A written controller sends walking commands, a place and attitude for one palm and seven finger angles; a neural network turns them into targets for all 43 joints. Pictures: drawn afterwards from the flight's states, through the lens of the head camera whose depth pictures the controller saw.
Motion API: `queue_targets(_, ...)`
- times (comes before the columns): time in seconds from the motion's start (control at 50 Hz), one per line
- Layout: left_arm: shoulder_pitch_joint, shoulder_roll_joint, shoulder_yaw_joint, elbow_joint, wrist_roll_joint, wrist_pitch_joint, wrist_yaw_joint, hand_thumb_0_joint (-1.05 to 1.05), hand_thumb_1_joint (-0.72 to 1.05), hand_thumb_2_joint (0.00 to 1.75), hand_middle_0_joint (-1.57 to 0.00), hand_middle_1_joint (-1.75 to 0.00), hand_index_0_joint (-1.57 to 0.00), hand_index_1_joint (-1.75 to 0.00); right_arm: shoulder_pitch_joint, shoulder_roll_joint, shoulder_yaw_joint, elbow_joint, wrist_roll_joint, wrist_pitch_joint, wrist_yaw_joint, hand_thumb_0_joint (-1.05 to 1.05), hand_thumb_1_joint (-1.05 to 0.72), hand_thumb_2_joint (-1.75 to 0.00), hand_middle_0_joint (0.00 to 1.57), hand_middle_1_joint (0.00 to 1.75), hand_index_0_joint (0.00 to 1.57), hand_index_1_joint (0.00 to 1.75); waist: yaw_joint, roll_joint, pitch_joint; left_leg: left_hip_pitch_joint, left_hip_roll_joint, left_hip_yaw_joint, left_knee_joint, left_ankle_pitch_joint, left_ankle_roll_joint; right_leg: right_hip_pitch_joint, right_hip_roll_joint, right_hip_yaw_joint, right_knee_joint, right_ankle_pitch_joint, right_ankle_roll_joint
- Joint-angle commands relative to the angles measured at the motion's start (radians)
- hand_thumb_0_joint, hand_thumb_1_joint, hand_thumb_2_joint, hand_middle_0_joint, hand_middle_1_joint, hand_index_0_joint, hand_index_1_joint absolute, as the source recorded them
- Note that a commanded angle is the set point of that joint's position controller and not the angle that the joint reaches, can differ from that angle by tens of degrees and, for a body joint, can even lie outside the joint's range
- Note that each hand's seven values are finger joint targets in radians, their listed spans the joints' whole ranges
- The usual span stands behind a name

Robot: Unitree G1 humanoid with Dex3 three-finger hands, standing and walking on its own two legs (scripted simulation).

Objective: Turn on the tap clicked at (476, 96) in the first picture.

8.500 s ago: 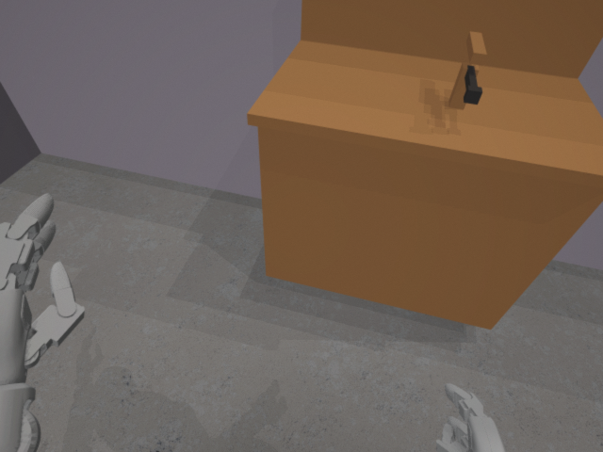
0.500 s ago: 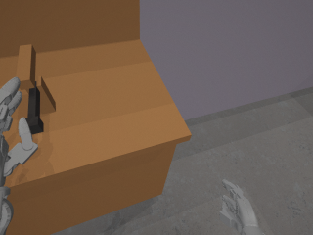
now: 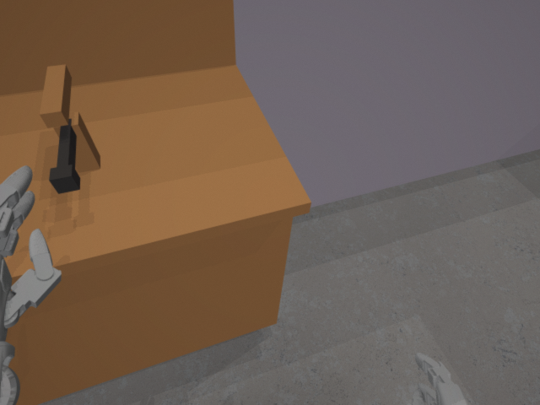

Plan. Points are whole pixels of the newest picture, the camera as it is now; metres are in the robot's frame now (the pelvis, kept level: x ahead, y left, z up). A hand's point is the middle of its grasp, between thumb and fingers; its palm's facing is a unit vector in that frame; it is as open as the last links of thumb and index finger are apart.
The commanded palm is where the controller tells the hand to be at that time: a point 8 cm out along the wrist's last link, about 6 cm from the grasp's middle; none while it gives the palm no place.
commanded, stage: come to a stop and stand still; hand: left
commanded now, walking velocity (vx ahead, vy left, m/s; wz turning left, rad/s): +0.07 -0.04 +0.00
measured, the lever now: (65, 179) +0.37 +0.32 +0.13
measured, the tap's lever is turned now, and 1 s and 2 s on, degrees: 0 0 0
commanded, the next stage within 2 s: look again from close up in 1.54 s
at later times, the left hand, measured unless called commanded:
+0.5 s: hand (20, 228) +0.25 +0.28 +0.19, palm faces +0.51 -0.79 -0.35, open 7.4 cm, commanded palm +0.16 +0.28 +0.18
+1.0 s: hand (42, 249) +0.24 +0.27 +0.17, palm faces +0.37 -0.87 -0.34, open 7.4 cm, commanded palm +0.18 +0.31 +0.18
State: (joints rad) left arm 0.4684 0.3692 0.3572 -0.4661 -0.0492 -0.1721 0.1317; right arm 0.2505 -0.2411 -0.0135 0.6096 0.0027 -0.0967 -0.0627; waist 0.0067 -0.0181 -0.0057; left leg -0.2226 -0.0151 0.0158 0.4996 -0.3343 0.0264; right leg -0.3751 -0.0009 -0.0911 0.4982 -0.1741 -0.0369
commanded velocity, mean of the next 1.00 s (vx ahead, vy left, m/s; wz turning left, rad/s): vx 0.03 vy -0.02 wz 0.00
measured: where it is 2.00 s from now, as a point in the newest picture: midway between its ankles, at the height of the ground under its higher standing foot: outside the picture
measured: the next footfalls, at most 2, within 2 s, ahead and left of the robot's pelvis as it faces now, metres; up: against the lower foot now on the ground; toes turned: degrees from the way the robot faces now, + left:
none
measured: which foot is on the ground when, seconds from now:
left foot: down 0.00-1.00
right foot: down 0.00-1.00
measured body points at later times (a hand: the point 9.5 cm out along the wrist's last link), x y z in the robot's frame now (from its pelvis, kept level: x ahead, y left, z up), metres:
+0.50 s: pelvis +0.00 +0.00 +0.00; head +0.02 +0.00 +0.45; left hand +0.22 +0.32 +0.21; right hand +0.17 -0.21 -0.09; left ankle -0.04 +0.10 -0.73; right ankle +0.05 -0.10 -0.73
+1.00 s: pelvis +0.02 +0.03 +0.00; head +0.03 +0.05 +0.45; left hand +0.21 +0.31 +0.19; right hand +0.22 -0.20 -0.05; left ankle -0.04 +0.10 -0.73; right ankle +0.05 -0.10 -0.73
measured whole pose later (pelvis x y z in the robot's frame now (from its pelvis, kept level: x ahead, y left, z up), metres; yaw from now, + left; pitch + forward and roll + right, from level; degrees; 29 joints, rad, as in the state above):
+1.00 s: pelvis +0.02 +0.03 +0.00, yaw +0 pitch -1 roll -2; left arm 0.40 0.34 0.33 -0.48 -0.03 -0.21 0.10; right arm 0.16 -0.20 0.01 0.54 0.00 -0.12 -0.02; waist 0.03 -0.02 0.04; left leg -0.11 -0.03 0.03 0.48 -0.35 0.05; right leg -0.25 0.01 -0.04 0.44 -0.18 0.00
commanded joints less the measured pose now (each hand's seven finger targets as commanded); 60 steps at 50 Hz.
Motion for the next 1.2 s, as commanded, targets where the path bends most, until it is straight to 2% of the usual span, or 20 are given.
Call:
queue_targets(0.0,-0.122,0.18,0.087,-0.231,0.017,-0.066,0.026,0.0,0.9,0.9,-0.2,-0.3,-0.2,-0.3,-0.119,-0.105,-0.032,-0.173,0.012,-0.074,-0.015,0.0,-0.9,-0.9,0.2,0.3,0.2,0.3,0.012,0.09,-0.117,0.033,0.114,-0.077,-0.166,0.224,0.037,0.206,-0.068,0.111,-0.055,-0.026,0.025)
queue_targets(0.04,-0.159,0.182,0.08,-0.286,0.02,-0.07,0.016,0.0,0.9,0.9,-0.2,-0.3,-0.2,-0.3,-0.142,-0.092,-0.019,-0.183,0.011,-0.07,-0.002,0.0,-0.9,-0.9,0.2,0.3,0.2,0.3,0.014,0.217,-0.078,-0.082,0.13,-0.135,-0.207,0.203,0.027,0.259,-0.05,0.074,0.001,-0.009,0.029)
queue_targets(0.14,-0.138,0.164,0.092,-0.18,0.027,-0.076,0.002,0.0,0.9,0.9,-0.2,-0.3,-0.2,-0.3,-0.108,-0.098,-0.032,-0.174,0.009,-0.071,0.02,0.0,-0.9,-0.9,0.2,0.3,0.2,0.3,0.016,0.084,-0.016,-0.209,0.117,-0.115,-0.242,-0.088,0.034,0.33,-0.028,0.08,-0.042,-0.122,0.021)
queue_targets(0.22,-0.16,0.131,0.07,-0.075,0.025,-0.067,-0.011,0.0,0.9,0.9,-0.2,-0.3,-0.2,-0.3,-0.093,-0.097,-0.028,-0.171,0.012,-0.059,0.022,0.0,-0.9,-0.9,0.2,0.3,0.2,0.3,0.003,0.065,0.056,-0.234,0.123,-0.144,-0.267,-0.245,0.045,0.257,-0.003,0.083,-0.053,-0.201,0.015)
queue_targets(0.32,-0.221,0.125,0.049,-0.06,0.023,-0.065,-0.019,0.0,0.9,0.9,-0.2,-0.3,-0.2,-0.3,-0.101,-0.086,-0.021,-0.172,0.006,-0.054,0.024,0.0,-0.9,-0.9,0.2,0.3,0.2,0.3,0.002,0.039,0.034,-0.167,0.094,-0.099,-0.178,-0.046,0.039,0.263,-0.025,0.128,-0.104,-0.103,0.007)
queue_targets(0.34,-1.209,0.874,0.571,-0.319,0.184,-0.166,-0.013,0.0,0.9,0.9,-0.2,-0.3,-0.2,-0.3,0.046,-0.118,-0.003,-0.13,-0.047,-0.115,0.02,0.0,-0.9,-0.9,0.2,0.3,0.2,0.3,0.01,0.01,0.181,-0.271,0.083,-0.011,-0.057,0.166,0.032,0.175,-0.021,0.128,-0.071,-0.028,0.049)
queue_targets(0.36,-0.651,0.301,0.198,0.215,0.072,-0.139,-0.066,0.0,0.9,0.9,-0.2,-0.3,-0.2,-0.3,-0.068,-0.001,0.03,-0.1,-0.008,-0.115,0.027,0.0,-0.9,-0.9,0.2,0.3,0.2,0.3,0.018,0.043,-0.035,-0.101,0.055,-0.088,-0.087,0.194,0.016,0.171,-0.104,0.162,-0.076,0.038,-0.033)
queue_targets(0.38,-0.46,0.176,0.132,0.088,0.002,-0.126,-0.054,0.0,0.9,0.9,-0.2,-0.3,-0.2,-0.3,-0.127,-0.023,0.006,-0.151,0.022,-0.102,0.042,0.0,-0.9,-0.9,0.2,0.3,0.2,0.3,0.02,0.191,-0.035,-0.022,0.054,-0.04,-0.138,0.246,-0.032,0.248,-0.058,0.153,-0.036,0.118,-0.044)
queue_targets(0.4,-0.471,0.148,0.072,0.041,0.016,-0.126,-0.051,0.0,0.9,0.9,-0.2,-0.3,-0.2,-0.3,-0.102,-0.062,-0.007,-0.184,0.014,-0.118,0.045,0.0,-0.9,-0.9,0.2,0.3,0.2,0.3,0.019,0.214,-0.043,-0.04,0.068,-0.036,-0.126,0.208,-0.035,0.265,-0.057,0.185,-0.018,0.117,-0.043)
queue_targets(0.44,-0.315,0.121,0.039,-0.062,0.011,-0.142,-0.054,0.0,0.9,0.9,-0.2,-0.3,-0.2,-0.3,-0.093,-0.071,-0.016,-0.176,0.014,-0.117,0.069,0.0,-0.9,-0.9,0.2,0.3,0.2,0.3,0.031,0.198,-0.099,-0.044,0.067,-0.036,-0.093,0.187,-0.008,0.323,-0.082,0.201,-0.047,0.149,-0.009)
queue_targets(0.48,-0.186,0.092,0.02,-0.119,0.005,-0.138,-0.049,0.0,0.9,0.9,-0.2,-0.3,-0.2,-0.3,-0.108,-0.062,-0.016,-0.184,0.018,-0.114,0.085,0.0,-0.9,-0.9,0.2,0.3,0.2,0.3,0.033,0.065,-0.142,-0.038,0.05,-0.02,-0.077,0.174,-0.004,0.374,-0.091,0.21,-0.081,0.158,-0.002)
queue_targets(0.54,-0.09,0.191,0.136,-0.141,0.002,-0.13,-0.033,0.0,0.9,0.9,-0.2,-0.3,-0.2,-0.3,-0.109,-0.075,-0.021,-0.192,0.008,-0.102,0.07,0.0,-0.9,-0.9,0.2,0.3,0.2,0.3,0.037,-0.176,-0.175,-0.036,0.025,-0.024,-0.05,0.147,-0.013,0.372,-0.12,0.231,-0.14,0.095,-0.021)
queue_targets(0.56,-0.083,0.209,0.168,-0.138,-0.002,-0.129,-0.029,0.0,0.9,0.9,-0.2,-0.3,-0.2,-0.3,-0.115,-0.076,-0.022,-0.192,0.007,-0.097,0.06,0.0,-0.9,-0.9,0.2,0.3,0.2,0.3,0.032,-0.183,-0.167,-0.02,0.024,-0.027,-0.056,0.15,-0.015,0.34,-0.125,0.231,-0.147,0.076,-0.027)
queue_targets(0.58,-0.067,0.266,0.237,-0.117,-0.005,-0.123,-0.017,0.0,0.9,0.9,-0.2,-0.3,-0.2,-0.3,-0.128,-0.076,-0.022,-0.184,0.009,-0.087,0.048,0.0,-0.9,-0.9,0.2,0.3,0.2,0.3,0.028,-0.136,-0.163,0.007,0.032,-0.03,-0.076,0.161,-0.017,0.315,-0.118,0.222,-0.141,0.081,-0.026)
queue_targets(0.68,-0.15,0.225,0.202,-0.185,-0.011,-0.128,-0.025,0.0,0.9,0.9,-0.2,-0.3,-0.2,-0.3,-0.149,-0.076,-0.016,-0.199,0.008,-0.08,0.027,0.0,-0.9,-0.9,0.2,0.3,0.2,0.3,0.01,0.103,-0.134,0.032,0.069,-0.044,-0.101,0.388,-0.025,0.325,-0.076,0.153,-0.051,0.315,-0.01)
queue_targets(0.78,-0.171,0.135,0.076,-0.26,0.001,-0.115,-0.027,0.0,0.9,0.9,-0.2,-0.3,-0.2,-0.3,-0.141,-0.082,-0.021,-0.2,0.007,-0.1,0.033,0.0,-0.9,-0.9,0.2,0.3,0.2,0.3,0.011,0.117,-0.18,0.126,0.076,-0.033,-0.052,0.61,-0.048,0.324,-0.065,0.126,-0.018,0.45,-0.012)
queue_targets(0.84,-0.125,0.133,0.078,-0.234,0.01,-0.103,-0.015,0.0,0.9,0.9,-0.2,-0.3,-0.2,-0.3,-0.129,-0.098,-0.031,-0.198,0.0,-0.094,0.037,0.0,-0.9,-0.9,0.2,0.3,0.2,0.3,0.017,0.069,-0.177,0.092,0.083,-0.036,-0.04,0.625,-0.054,0.35,-0.061,0.108,-0.023,0.447,-0.014)
queue_targets(0.92,-0.095,0.143,0.105,-0.189,0.008,-0.091,-0.008,0.0,0.9,0.9,-0.2,-0.3,-0.2,-0.3,-0.137,-0.093,-0.03,-0.203,0.0,-0.068,0.032,0.0,-0.9,-0.9,0.2,0.3,0.2,0.3,0.011,0.04,-0.141,0.042,0.072,-0.038,-0.062,0.518,-0.06,0.352,-0.068,0.12,-0.041,0.422,-0.021)
queue_targets(0.98,-0.13,0.17,0.132,-0.209,0.005,-0.094,-0.011,0.0,0.9,0.9,-0.2,-0.3,-0.2,-0.3,-0.154,-0.089,-0.024,-0.209,0.0,-0.055,0.025,0.0,-0.9,-0.9,0.2,0.3,0.2,0.3,0.01,0.085,-0.103,0.029,0.077,-0.048,-0.119,0.458,-0.067,0.327,-0.051,0.116,-0.037,0.337,-0.012)
queue_targets(1.18,-0.223,0.127,0.063,-0.2,0.019,-0.086,-0.021,0.0,0.9,0.9,-0.2,-0.3,-0.2,-0.3,-0.153,-0.085,-0.014,-0.216,-0.003,-0.058,0.026,0.0,-0.9,-0.9,0.2,0.3,0.2,0.3,0.021,0.102,-0.049,-0.048,0.084,-0.049,-0.203,0.252,-0.053,0.353,-0.023,0.101,-0.063,0.184,0.012)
